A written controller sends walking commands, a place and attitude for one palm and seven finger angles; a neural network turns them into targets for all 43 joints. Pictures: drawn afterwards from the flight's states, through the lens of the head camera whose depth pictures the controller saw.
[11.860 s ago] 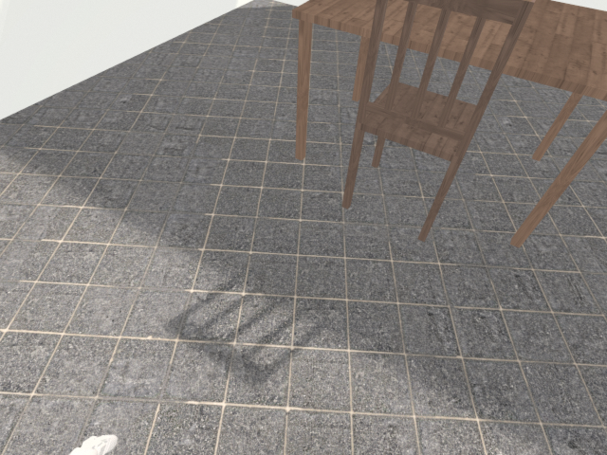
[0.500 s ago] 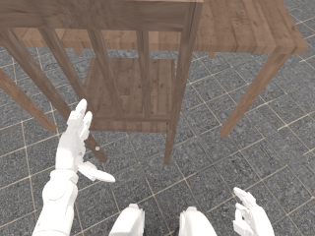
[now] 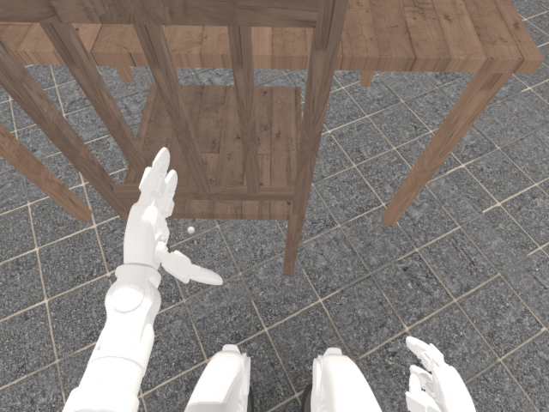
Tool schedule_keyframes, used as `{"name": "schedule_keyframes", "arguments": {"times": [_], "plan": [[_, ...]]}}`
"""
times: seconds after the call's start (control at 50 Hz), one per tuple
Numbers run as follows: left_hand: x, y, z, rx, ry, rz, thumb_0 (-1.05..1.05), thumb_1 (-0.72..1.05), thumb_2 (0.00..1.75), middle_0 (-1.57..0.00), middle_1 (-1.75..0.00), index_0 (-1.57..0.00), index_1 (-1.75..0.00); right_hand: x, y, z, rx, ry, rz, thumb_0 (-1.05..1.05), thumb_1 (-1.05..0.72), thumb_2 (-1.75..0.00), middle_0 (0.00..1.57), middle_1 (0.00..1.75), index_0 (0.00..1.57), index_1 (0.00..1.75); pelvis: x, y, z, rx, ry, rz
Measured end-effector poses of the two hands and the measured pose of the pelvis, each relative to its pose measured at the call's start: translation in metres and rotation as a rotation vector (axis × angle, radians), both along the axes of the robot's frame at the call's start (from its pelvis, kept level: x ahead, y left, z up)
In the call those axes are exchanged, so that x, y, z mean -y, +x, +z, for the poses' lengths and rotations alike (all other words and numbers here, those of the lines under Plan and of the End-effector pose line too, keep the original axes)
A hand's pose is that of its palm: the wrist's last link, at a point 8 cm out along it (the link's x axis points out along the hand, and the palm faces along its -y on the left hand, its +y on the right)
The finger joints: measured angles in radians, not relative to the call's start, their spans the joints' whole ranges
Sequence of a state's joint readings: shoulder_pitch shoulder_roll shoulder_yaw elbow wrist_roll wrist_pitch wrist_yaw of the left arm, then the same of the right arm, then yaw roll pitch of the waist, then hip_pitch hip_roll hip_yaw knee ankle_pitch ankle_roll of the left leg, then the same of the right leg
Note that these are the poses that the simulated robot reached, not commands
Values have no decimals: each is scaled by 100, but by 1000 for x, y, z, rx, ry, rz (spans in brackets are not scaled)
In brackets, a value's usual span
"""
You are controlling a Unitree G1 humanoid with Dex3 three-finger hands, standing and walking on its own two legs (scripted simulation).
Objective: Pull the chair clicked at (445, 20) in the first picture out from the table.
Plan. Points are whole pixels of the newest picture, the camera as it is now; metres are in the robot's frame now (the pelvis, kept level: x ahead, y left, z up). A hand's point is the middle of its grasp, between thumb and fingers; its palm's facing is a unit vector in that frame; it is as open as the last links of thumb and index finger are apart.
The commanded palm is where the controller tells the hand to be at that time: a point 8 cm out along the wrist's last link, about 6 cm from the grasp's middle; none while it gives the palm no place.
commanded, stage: aim the fingers beside a spindle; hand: left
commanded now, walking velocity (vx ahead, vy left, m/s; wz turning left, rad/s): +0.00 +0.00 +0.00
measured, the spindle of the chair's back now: (183, 129) +0.50 +0.15 +0.06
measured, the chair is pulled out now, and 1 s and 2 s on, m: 0.00 0.00 0.00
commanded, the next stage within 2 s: push the fingers through the gap in 0.54 s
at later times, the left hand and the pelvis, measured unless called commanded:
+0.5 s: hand (190, 226) +0.37 +0.14 +0.01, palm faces -0.03 -1.00 -0.04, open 16.9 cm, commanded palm +0.34 +0.19 +0.02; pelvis +0.00 +0.00 +0.00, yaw +0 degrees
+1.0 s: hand (188, 208) +0.39 +0.14 +0.02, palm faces -0.01 -1.00 -0.05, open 16.9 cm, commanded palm +0.38 +0.19 +0.02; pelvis +0.00 +0.01 +0.00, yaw -1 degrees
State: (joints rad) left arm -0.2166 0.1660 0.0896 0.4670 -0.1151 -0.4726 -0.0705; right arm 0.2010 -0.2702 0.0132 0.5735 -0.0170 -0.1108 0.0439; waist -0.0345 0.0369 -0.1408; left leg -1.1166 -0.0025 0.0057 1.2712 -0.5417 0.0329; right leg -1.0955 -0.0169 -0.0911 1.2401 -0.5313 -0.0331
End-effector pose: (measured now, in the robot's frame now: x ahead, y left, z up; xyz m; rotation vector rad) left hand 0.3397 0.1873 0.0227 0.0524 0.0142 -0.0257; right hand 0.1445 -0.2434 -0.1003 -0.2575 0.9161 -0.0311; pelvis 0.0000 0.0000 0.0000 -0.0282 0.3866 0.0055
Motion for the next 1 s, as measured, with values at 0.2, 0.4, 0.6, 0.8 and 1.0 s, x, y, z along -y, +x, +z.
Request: {"name": "schedule_keyframes", "arguments": {"times": [0.2, 0.4, 0.6, 0.8, 1.0], "plan": [[-4, 11, -3, -8, 1, 8, -1, -50, 30, -6, -8, -6, -8, 2, -10, -4, -40, 1, -19, 1, -91, -89, 20, 30, 20, 30, -1, 1, -1, -11, 3, -8], [-6, 9, -4, -7, -8, 1, -1, -50, 30, -6, -8, -6, -8, 3, -8, -2, -44, -11, -17, 1, -90, -89, 20, 30, 20, 30, -3, 3, 0, -13, -3, -4], [-7, 6, -5, -6, -9, 8, -1, -50, 30, -6, -8, -6, -8, -1, 1, 0, -23, -6, -9, 1, -91, -89, 20, 30, 20, 30, -4, 4, 0, -13, -2, -8], [-7, 9, -4, 0, -8, -5, -1, -50, 30, -6, -8, -6, -8, -6, 4, -4, -23, -7, 6, 1, -90, -89, 20, 30, 20, 30, -6, 2, -2, -13, -9, 2], [-8, 34, -2, 6, -5, 13, -1, -50, 30, -6, -8, -6, -8, -1, -13, -6, -57, -13, -23, 1, -91, -89, 20, 30, 20, 30, -5, 0, -3, -21, -6, -6]]}}
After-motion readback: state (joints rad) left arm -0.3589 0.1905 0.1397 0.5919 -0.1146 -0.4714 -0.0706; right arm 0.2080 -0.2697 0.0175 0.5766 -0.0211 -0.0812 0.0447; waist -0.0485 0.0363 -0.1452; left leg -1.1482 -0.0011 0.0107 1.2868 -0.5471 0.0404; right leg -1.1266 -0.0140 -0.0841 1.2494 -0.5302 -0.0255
